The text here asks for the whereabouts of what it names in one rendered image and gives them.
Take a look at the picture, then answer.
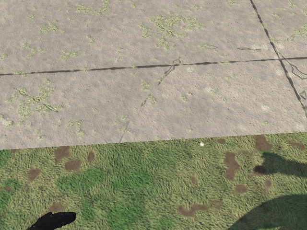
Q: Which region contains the robot left hand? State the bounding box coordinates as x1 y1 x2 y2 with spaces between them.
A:
26 212 77 230

